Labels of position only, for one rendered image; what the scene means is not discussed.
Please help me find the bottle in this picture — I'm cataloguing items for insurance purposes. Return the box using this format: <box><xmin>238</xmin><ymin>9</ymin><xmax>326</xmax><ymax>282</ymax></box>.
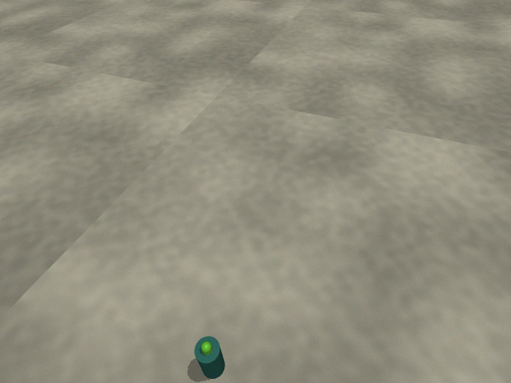
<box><xmin>195</xmin><ymin>336</ymin><xmax>225</xmax><ymax>379</ymax></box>

